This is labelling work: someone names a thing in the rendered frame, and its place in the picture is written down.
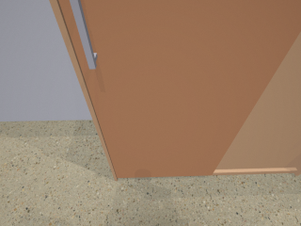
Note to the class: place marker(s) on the handle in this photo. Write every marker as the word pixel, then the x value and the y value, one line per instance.
pixel 80 20

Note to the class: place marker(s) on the wardrobe door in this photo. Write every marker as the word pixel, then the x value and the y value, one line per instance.
pixel 176 79
pixel 270 138

